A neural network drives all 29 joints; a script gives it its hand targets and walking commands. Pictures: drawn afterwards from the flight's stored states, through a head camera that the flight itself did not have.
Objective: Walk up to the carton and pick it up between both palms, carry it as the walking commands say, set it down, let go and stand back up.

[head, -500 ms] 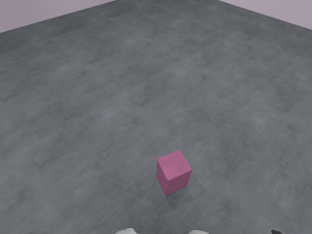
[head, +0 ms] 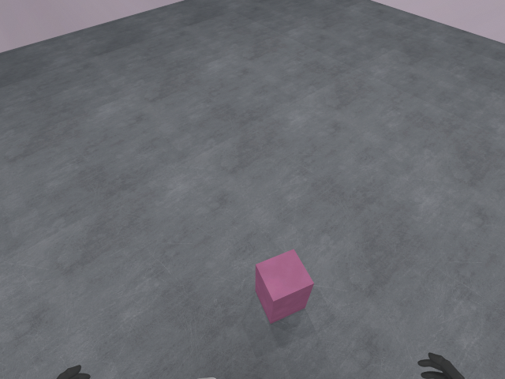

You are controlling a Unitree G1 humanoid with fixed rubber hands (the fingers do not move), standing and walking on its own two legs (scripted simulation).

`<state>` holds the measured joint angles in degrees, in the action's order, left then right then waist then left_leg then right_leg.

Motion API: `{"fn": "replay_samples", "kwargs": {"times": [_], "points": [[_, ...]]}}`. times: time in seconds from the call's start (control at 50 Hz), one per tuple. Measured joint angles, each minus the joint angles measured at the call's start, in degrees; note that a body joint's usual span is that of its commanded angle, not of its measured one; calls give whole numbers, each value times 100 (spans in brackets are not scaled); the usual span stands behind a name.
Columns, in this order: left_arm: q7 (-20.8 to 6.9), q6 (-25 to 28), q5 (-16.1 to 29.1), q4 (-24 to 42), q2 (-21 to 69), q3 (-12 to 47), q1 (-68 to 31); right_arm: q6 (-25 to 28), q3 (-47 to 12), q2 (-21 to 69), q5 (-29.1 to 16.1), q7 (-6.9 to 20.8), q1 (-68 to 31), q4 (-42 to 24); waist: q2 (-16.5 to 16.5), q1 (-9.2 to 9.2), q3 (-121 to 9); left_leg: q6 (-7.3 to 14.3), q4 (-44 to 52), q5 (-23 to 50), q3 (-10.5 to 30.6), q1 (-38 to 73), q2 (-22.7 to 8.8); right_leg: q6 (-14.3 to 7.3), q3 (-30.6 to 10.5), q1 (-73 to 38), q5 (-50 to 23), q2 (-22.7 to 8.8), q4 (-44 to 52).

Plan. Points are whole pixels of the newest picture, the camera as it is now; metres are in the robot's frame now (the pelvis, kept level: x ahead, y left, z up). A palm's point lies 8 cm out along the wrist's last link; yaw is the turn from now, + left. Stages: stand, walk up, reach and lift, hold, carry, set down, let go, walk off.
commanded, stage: walk up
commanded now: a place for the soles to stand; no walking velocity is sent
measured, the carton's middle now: (281, 287) +0.52 -0.10 -0.62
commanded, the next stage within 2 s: none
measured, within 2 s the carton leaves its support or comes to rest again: neither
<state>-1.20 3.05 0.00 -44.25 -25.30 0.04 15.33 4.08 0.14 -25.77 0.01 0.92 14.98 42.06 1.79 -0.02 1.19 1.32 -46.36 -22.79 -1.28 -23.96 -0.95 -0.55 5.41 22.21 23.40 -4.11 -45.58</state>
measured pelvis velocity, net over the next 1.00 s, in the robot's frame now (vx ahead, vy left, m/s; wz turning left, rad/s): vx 0.06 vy -0.16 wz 0.26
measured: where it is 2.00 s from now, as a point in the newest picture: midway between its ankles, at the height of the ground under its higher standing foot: outside the picture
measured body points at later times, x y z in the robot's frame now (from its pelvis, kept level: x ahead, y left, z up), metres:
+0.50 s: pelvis +0.01 -0.05 +0.00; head +0.02 -0.04 +0.45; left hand +0.14 +0.29 -0.07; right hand +0.04 -0.41 -0.07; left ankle +0.02 +0.11 -0.71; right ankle +0.09 -0.17 -0.67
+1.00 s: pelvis +0.06 -0.16 -0.01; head +0.06 -0.14 +0.44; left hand +0.09 +0.18 -0.11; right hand +0.18 -0.51 -0.08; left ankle +0.11 -0.04 -0.71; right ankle +0.11 -0.23 -0.68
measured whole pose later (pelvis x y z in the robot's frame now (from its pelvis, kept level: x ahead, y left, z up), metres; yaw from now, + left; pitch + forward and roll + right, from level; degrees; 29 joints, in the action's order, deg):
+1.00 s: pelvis +0.06 -0.16 -0.01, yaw +15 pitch -3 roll +1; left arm -4.6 -4.4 0.0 -38.4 -28.2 0.0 14.6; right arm 5.7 0.1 -31.0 0.0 -5.6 27.0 44.1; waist -2.9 0.0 2.5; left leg 3.5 -48.8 -18.6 -6.4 -27.4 -1.4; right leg -4.6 6.5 29.2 26.8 -2.4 -61.8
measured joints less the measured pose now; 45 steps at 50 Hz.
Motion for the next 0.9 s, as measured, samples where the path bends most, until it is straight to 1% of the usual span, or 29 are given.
{"fn": "replay_samples", "kwargs": {"times": [0.18, 0.22, 0.26, 0.28, 0.3, 0.32, 0.38, 0.42, 0.48, 0.56, 0.58, 0.6, 0.62, 0.66, 0.7, 0.74, 0.78, 0.82, 0.86, 0.9], "points": [[0, 42, 0, -27, -34, 0, -19, -75, 0, -33, 0, 0, -26, 4, -1, 0, 0, 0, -25, -64, 6, 12, -4, 0, 0, -26, 17, 7, -14], [0, 21, 0, -27, -57, 0, -19, -65, 0, -33, 0, 0, -26, 28, -1, 0, 0, -4, 31, 71, -19, 32, 3, 0, -5, -30, 16, -16, -14], [0, -10, 0, -27, -70, 0, -24, -39, 0, -28, 0, 0, -11, 56, -3, 0, 0, -14, 33, 48, -24, 38, 5, 0, -10, -30, 10, -18, -14], [-11, -83, 0, -6, -90, -1, -56, 1, 1, -29, 0, -28, 52, 57, -5, 4, 3, -14, 32, 36, 1, 36, 4, 0, -6, 11, 296, -5, -177], [-28, -186, 0, 42, -126, -2, -120, 50, 3, -45, 0, -83, 172, 59, -13, 6, 6, -14, 32, 34, 48, 30, 2, 0, -11, 110, 554, 12, -484], [-49, -275, 0, 115, -175, -2, -189, 85, 3, -74, 0, -147, 320, 60, -36, 7, 8, -14, 37, 38, 97, 29, 2, 0, -38, 249, 608, 18, -820], [-127, -404, 0, 333, -329, -2, -408, 112, 2, -197, 0, -319, 819, 67, -156, 6, 8, -17, 76, 67, 238, 33, 4, 0, -212, 693, 540, 15, -1324], [-182, -456, 0, 444, -412, -1, -546, 119, 2, -290, 0, -383, 1139, 74, -252, 4, 7, -26, 80, 71, 342, 34, 5, 0, -310, 934, 491, 10, -1347], [-252, -534, 0, 563, -492, 0, -667, 120, 2, -428, 0, -431, 1458, 76, -413, 2, 5, -43, 76, 45, 484, 41, 2, 0, -352, 1229, 312, -16, -1348], [-351, -603, 0, 600, -553, 1, -679, 120, 3, -650, 0, -489, 1524, 75, -498, -2, -1, -43, -33, -100, 733, 10, -53, 0, -356, 1278, 105, -18, -1317], [-355, -587, 0, 602, -581, 1, -660, 120, 2, -716, 1, -494, 1488, 74, -502, -5, -5, -43, -146, -177, 819, -34, -71, 0, -361, 1145, 72, -17, -1154], [-356, -537, 0, 619, -643, -1, -623, 120, 2, -785, 1, -507, 1452, 75, -516, -11, -5, -16, -420, -327, 908, -160, -73, 0, -376, 908, 240, -19, -777], [-352, -486, 0, 627, -709, -5, -538, 84, 5, -838, 0, -528, 1310, 91, -520, -11, 27, -9, -920, -550, 982, -381, -69, -3, -330, 937, 55, 7, -772], [-347, -488, 0, 507, -614, 0, -411, -16, 0, -815, 0, -588, 929, 166, -387, -12, 118, -9, -1931, -632, 1102, -784, -48, -67, -90, 964, -36, 115, -1005], [-346, -507, 0, 411, -482, 1, -254, -25, -1, -697, 0, -591, 625, 187, -373, -6, 121, -10, -2381, -638, 847, -994, -31, -149, 64, 813, -37, 127, -926], [-343, -506, 0, 376, -352, 1, -110, -25, -2, -603, 0, -591, 437, 187, -371, -5, 119, -10, -2428, -571, 526, -1033, -31, -222, 182, 595, -58, 128, -747], [-343, -501, 0, 377, -251, -1, -21, -25, -2, -542, 0, -591, 356, 188, -368, -2, 120, -10, -2264, -563, 204, -1022, -32, -297, 289, 428, -89, 129, -571], [-343, -502, 0, 378, -194, -2, 23, -25, -2, -502, 0, -591, 349, 187, -370, 0, 119, -10, -1834, -566, -116, -950, -33, -345, 375, 328, -118, 130, -428], [-343, -540, 0, 377, -191, -2, 31, 4, -2, -463, 0, -591, 388, 190, -395, 3, 116, -10, -1111, -569, -422, -732, -34, -390, 432, 262, -120, 134, -346], [-343, -618, -1, 391, -214, -3, 30, 90, -3, -458, 0, -591, 511, 195, -406, 1, 118, 23, -232, -273, -604, -377, -38, -401, 466, 230, -64, 163, -374]]}}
